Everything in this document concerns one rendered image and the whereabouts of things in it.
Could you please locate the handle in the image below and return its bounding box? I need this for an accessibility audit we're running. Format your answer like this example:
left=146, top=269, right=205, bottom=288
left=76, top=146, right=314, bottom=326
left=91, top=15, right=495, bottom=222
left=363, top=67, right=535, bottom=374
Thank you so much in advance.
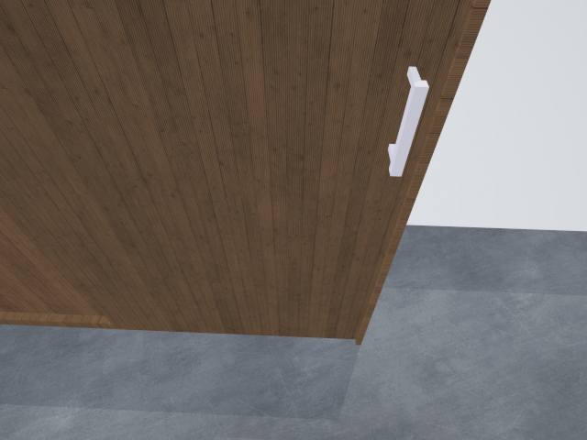
left=388, top=67, right=429, bottom=177

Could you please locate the wardrobe door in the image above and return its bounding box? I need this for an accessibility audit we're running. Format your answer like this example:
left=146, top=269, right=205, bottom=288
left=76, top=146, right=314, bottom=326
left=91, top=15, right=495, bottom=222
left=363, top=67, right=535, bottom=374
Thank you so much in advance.
left=0, top=197, right=105, bottom=316
left=0, top=0, right=473, bottom=339

